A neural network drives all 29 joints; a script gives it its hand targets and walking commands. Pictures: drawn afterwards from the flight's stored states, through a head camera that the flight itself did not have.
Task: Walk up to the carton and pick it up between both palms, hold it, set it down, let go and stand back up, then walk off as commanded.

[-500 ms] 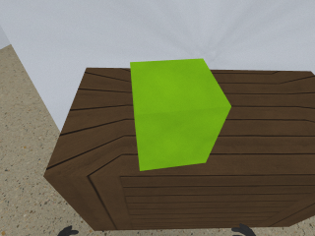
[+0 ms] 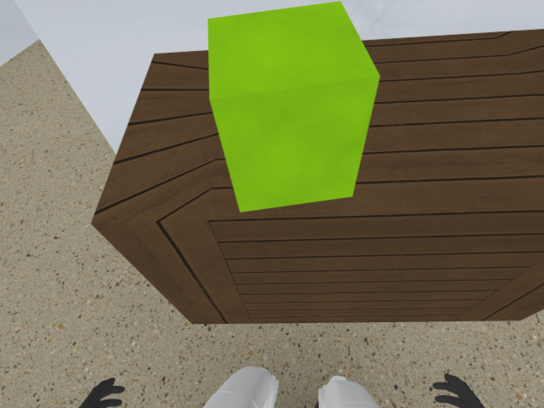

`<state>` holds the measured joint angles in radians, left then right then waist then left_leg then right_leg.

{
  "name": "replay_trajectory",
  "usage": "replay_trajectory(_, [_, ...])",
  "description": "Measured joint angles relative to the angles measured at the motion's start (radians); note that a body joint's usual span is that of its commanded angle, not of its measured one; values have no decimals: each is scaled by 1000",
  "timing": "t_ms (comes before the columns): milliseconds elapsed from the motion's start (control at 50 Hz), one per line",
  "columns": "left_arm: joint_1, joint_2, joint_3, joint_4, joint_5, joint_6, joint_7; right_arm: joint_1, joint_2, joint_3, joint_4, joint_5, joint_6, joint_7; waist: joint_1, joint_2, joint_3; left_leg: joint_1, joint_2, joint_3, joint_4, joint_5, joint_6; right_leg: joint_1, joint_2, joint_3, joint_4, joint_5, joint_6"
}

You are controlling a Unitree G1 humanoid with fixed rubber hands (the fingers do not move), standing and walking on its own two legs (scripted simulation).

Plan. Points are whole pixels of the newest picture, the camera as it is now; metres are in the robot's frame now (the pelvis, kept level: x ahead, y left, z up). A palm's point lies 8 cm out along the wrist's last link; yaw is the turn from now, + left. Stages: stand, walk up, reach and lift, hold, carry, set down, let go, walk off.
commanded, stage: walk off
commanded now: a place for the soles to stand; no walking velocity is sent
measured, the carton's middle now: (286, 115) +0.56 +0.01 +0.09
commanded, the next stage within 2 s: none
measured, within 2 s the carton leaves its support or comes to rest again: neither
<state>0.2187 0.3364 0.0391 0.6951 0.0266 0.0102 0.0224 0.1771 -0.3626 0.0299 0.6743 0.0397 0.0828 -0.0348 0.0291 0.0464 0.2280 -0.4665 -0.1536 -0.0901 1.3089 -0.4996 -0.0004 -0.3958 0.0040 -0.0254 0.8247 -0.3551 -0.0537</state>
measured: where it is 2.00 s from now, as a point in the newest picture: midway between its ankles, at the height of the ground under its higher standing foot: outside the picture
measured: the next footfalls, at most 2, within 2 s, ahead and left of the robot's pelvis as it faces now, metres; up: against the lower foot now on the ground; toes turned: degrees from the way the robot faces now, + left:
left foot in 0.18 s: +0.00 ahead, +0.14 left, +0.00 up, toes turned -5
right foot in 0.68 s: -0.15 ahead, -0.09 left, +0.00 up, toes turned +4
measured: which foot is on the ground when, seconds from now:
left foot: up 0.00-0.16, down 0.18-0.72, up 0.74-1.00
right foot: down 0.00-0.22, up 0.24-0.66, down 0.68-1.00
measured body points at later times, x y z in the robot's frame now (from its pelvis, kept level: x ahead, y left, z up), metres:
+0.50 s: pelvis -0.14 +0.06 +0.01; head -0.10 +0.09 +0.45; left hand -0.04 +0.35 -0.12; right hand -0.01 -0.23 -0.08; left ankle -0.04 +0.14 -0.70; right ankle -0.16 -0.10 -0.62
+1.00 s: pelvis -0.31 +0.03 -0.01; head -0.28 +0.01 +0.44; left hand -0.21 +0.35 -0.09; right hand -0.19 -0.24 -0.13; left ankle -0.33 +0.16 -0.63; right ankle -0.20 -0.09 -0.70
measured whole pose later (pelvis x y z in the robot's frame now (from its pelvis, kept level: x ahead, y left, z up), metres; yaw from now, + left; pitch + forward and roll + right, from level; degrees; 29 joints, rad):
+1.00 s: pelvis -0.31 +0.03 -0.01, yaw +0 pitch -6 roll +1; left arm 0.25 0.36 0.04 0.69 0.03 0.00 0.02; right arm 0.24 -0.37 0.03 0.69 0.03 0.07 -0.01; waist 0.03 0.06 0.17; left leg -0.42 -0.15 -0.14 1.30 -0.45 0.01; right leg -0.45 0.03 0.07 0.83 -0.29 -0.03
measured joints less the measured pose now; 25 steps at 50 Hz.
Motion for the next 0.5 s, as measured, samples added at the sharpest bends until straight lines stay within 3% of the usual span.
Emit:
replay_trajectory(100, [-45,0,0,0,0,-5,2,0,0,0,0,0,0,0,0,0,14,22,43,-1,-118,-6,0,-59,0,-9,21,37,0])
replay_trajectory(180, [-61,0,0,1,0,1,2,8,-1,0,-1,0,-3,9,-1,-1,19,75,90,-2,-322,-16,20,-114,-5,-15,58,61,8])
replay_trajectory(220, [-68,3,0,2,0,16,2,11,3,0,0,-2,-10,18,0,-40,46,84,64,26,-336,8,40,-122,-23,21,91,56,9])
replay_trajectory(280, [-43,3,0,2,0,39,2,32,3,0,0,-6,-15,20,-1,-55,40,86,65,46,-340,44,59,-142,63,128,256,-132,9])
replay_trajectory(320, [-28,4,0,1,0,43,2,48,3,0,0,-8,-15,20,-1,-62,16,87,67,47,-383,82,59,-141,111,178,367,-140,9])
replay_trajectory(420, [21,10,0,1,0,38,2,31,4,0,-1,-9,-36,19,0,-68,-26,85,85,51,-507,188,61,-97,127,192,483,-140,10])
replay_trajectory(500, [58,25,0,0,0,38,2,11,4,0,0,-9,-51,19,1,-69,-37,66,112,51,-555,246,54,-42,127,192,449,-141,10])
